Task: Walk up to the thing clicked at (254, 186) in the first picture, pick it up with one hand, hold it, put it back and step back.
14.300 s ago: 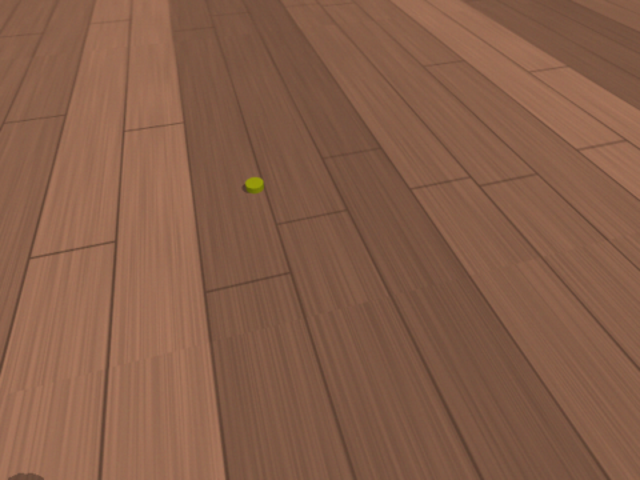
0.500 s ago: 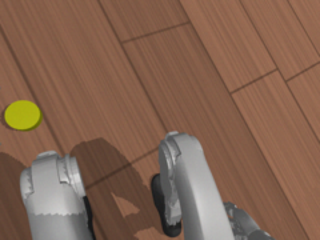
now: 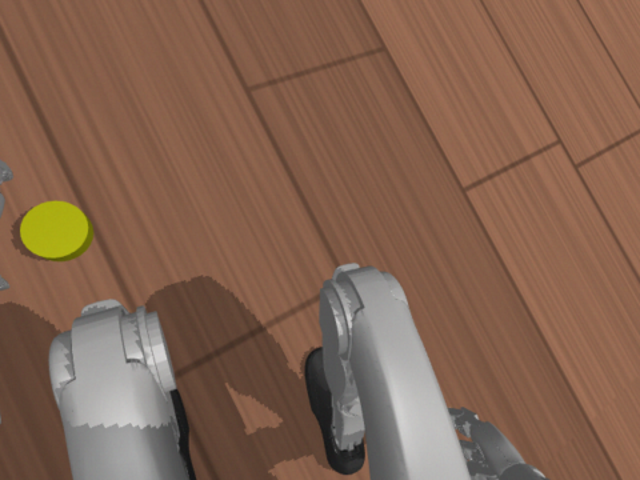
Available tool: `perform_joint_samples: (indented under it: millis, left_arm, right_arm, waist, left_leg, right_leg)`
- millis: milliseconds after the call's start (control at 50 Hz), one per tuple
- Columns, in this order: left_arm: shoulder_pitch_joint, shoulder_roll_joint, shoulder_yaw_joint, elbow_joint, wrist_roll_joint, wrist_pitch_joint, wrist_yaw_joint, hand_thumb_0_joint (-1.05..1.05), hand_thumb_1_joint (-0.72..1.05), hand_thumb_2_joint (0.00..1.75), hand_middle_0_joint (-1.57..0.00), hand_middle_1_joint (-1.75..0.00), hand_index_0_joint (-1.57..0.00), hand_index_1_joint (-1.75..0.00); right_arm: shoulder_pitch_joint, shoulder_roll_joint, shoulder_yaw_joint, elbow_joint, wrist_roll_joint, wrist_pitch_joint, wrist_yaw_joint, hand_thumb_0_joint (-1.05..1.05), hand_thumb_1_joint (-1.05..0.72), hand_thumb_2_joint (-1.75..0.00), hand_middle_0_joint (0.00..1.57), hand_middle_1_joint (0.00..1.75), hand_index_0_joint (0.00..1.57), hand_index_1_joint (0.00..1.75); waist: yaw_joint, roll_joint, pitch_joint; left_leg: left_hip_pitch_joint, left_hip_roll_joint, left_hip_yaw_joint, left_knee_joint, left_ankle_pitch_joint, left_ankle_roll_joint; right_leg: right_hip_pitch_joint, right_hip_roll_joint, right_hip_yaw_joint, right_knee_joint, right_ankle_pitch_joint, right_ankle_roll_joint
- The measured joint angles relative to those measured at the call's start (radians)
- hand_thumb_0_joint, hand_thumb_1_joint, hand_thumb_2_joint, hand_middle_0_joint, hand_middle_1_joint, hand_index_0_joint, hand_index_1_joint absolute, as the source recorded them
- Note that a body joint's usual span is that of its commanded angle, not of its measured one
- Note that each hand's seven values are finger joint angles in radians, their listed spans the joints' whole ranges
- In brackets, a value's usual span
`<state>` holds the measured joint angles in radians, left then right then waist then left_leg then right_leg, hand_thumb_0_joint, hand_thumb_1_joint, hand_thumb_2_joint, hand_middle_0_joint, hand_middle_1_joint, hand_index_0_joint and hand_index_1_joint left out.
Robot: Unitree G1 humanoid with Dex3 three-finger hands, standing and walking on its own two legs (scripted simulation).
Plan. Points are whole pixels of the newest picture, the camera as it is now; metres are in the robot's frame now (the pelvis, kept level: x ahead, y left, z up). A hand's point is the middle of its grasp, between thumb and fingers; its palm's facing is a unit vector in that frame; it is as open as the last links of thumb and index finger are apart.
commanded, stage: approach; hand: left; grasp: from above
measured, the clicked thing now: (58, 231) +0.45 +0.30 -0.30
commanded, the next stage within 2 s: close in in 0.52 s
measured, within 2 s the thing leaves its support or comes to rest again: neither
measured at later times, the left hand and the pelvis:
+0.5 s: hand (50, 203) +0.45 +0.28 -0.18, palm faces -0.39 -0.09 -0.92, open 14.2 cm; pelvis +0.00 +0.00 +0.00, yaw +0 degrees
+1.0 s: hand (40, 239) +0.42 +0.30 -0.21, palm faces -0.44 -0.13 -0.89, open 14.2 cm; pelvis +0.00 +0.00 -0.01, yaw -1 degrees
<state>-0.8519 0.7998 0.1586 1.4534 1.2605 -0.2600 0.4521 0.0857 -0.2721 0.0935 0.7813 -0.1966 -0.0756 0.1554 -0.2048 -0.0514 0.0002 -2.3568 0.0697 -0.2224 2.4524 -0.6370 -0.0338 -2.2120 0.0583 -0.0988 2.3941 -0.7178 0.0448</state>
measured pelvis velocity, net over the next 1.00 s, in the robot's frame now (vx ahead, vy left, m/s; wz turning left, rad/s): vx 0.00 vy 0.00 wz -0.01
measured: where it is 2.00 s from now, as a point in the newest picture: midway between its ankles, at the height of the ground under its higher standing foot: (260, 448)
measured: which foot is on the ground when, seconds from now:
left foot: down 0.00-1.00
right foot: down 0.00-1.00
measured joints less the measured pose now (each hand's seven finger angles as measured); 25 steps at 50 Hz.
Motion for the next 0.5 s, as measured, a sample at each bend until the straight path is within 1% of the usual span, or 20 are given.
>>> perform_joint_samples:
  millis: [80,200,240,280,340,380,420,440,480,500]
  left_arm:
    - [-0.002,-0.008,-0.021,0.010,0.000,0.005,0.007,0.00,-0.56,1.03,-0.09,-1.01,-0.08,-1.03]
    - [-0.023,-0.054,-0.090,0.023,-0.004,0.024,0.036,-0.01,-0.56,1.02,-0.09,-1.03,-0.08,-1.04]
    - [-0.042,-0.072,-0.101,0.039,0.003,0.034,0.055,-0.01,-0.55,1.02,-0.09,-1.04,-0.08,-1.04]
    - [-0.060,-0.087,-0.096,0.056,0.010,0.048,0.077,-0.01,-0.55,1.01,-0.09,-1.04,-0.08,-1.04]
    - [-0.084,-0.104,-0.072,0.084,0.019,0.081,0.112,0.00,-0.55,1.01,-0.09,-1.04,-0.08,-1.05]
    - [-0.102,-0.104,-0.055,0.109,0.020,0.102,0.124,0.00,-0.55,1.01,-0.09,-1.04,-0.08,-1.05]
    - [-0.116,-0.102,-0.042,0.125,0.007,0.129,0.130,0.00,-0.55,1.01,-0.09,-1.04,-0.08,-1.04]
    - [-0.122,-0.099,-0.042,0.133,-0.001,0.142,0.127,0.00,-0.55,1.01,-0.09,-1.04,-0.08,-1.04]
    - [-0.127,-0.091,-0.038,0.140,-0.021,0.159,0.112,0.00,-0.55,1.01,-0.09,-1.04,-0.08,-1.04]
    - [-0.123,-0.088,-0.028,0.134,-0.032,0.163,0.101,0.00,-0.55,1.01,-0.09,-1.04,-0.08,-1.04]
  right_arm:
    - [0.000,0.001,-0.001,0.001,-0.002,-0.003,0.001,0.00,-0.91,-0.90,0.20,0.30,0.21,0.30]
    - [0.000,0.006,-0.001,0.005,-0.003,-0.022,0.003,0.00,-0.91,-0.90,0.20,0.30,0.21,0.30]
    - [-0.001,0.006,0.003,0.004,-0.005,-0.031,0.006,0.00,-0.91,-0.90,0.20,0.30,0.21,0.30]
    - [-0.001,0.006,0.008,0.000,-0.008,-0.039,0.009,0.00,-0.91,-0.90,0.20,0.30,0.21,0.30]
    - [0.003,0.003,0.017,-0.008,-0.013,-0.045,0.015,0.00,-0.91,-0.90,0.20,0.30,0.21,0.30]
    - [0.008,-0.001,0.021,-0.013,-0.014,-0.046,0.019,0.00,-0.91,-0.90,0.20,0.30,0.21,0.30]
    - [0.015,-0.005,0.025,-0.017,-0.014,-0.048,0.024,0.00,-0.91,-0.90,0.20,0.30,0.21,0.30]
    - [0.019,-0.007,0.026,-0.017,-0.013,-0.049,0.027,0.00,-0.91,-0.90,0.20,0.30,0.21,0.30]
    - [0.026,-0.013,0.031,-0.019,-0.010,-0.051,0.032,0.00,-0.91,-0.90,0.20,0.30,0.21,0.30]
    - [0.030,-0.014,0.032,-0.019,-0.008,-0.052,0.034,0.00,-0.91,-0.90,0.20,0.30,0.21,0.30]
  waist:
    - [-0.002,-0.001,-0.002]
    - [-0.010,-0.005,-0.006]
    - [-0.020,-0.006,-0.005]
    - [-0.033,-0.005,-0.005]
    - [-0.055,0.002,-0.005]
    - [-0.068,0.010,-0.007]
    - [-0.077,0.019,-0.007]
    - [-0.081,0.021,-0.006]
    - [-0.086,0.028,0.001]
    - [-0.086,0.031,0.005]
  left_leg:
    - [-0.001,-0.002,0.001,0.000,0.003,-0.001]
    - [-0.003,-0.001,0.007,-0.005,0.009,-0.002]
    - [-0.004,-0.001,0.007,-0.007,0.012,-0.003]
    - [-0.004,0.000,0.005,-0.008,0.013,-0.004]
    - [-0.006,0.003,0.002,-0.008,0.012,-0.006]
    - [-0.010,0.005,-0.001,-0.007,0.011,-0.006]
    - [-0.012,0.008,-0.001,-0.006,0.009,-0.004]
    - [-0.012,0.011,0.000,-0.005,0.007,-0.003]
    - [-0.011,0.014,0.001,-0.003,0.005,-0.001]
    - [-0.010,0.015,0.001,-0.001,0.003,0.000]
  right_leg:
    - [-0.002,-0.002,0.001,0.003,0.001,-0.001]
    - [-0.008,-0.002,0.006,0.001,0.007,-0.002]
    - [-0.010,-0.002,0.005,0.000,0.010,-0.003]
    - [-0.013,0.000,0.004,-0.001,0.014,-0.004]
    - [-0.018,0.003,0.002,-0.003,0.018,-0.005]
    - [-0.023,0.006,-0.001,-0.004,0.020,-0.005]
    - [-0.028,0.009,0.000,-0.003,0.022,-0.005]
    - [-0.031,0.011,0.001,-0.002,0.022,-0.004]
    - [-0.033,0.015,0.003,0.000,0.023,-0.003]
    - [-0.033,0.016,0.003,0.001,0.023,-0.002]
